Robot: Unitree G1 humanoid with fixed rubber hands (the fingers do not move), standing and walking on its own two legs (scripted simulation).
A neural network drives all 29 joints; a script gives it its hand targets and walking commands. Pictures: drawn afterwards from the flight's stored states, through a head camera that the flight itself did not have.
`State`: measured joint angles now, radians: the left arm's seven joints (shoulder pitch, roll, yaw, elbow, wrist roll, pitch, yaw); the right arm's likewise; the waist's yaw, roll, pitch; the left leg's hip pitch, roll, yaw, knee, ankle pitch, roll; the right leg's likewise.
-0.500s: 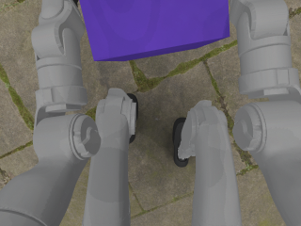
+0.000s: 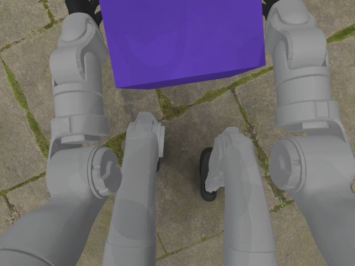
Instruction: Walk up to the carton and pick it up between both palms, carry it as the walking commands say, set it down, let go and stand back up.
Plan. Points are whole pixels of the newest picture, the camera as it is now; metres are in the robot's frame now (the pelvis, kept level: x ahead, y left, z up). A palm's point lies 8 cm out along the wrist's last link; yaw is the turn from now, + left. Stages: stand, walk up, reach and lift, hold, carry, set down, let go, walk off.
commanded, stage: reach and lift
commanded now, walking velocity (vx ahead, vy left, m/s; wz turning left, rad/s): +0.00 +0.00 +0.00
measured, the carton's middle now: (181, 31) +0.53 +0.06 -0.13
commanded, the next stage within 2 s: none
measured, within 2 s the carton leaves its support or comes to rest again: neither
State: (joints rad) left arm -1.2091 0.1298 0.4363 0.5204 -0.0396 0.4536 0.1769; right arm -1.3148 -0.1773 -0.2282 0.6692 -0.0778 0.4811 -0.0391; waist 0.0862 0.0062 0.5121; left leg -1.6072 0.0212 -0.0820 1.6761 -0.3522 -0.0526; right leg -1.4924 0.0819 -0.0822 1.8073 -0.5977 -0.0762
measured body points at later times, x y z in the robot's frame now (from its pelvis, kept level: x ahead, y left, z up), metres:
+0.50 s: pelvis +0.00 +0.00 +0.06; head +0.27 +0.03 +0.41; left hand +0.49 +0.23 +0.02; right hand +0.54 -0.08 +0.02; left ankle +0.19 +0.15 -0.48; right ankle +0.12 -0.08 -0.48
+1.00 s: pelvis +0.07 -0.01 +0.14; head +0.21 +0.01 +0.57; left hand +0.47 +0.23 +0.13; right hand +0.53 -0.08 +0.13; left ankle +0.19 +0.15 -0.48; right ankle +0.12 -0.08 -0.48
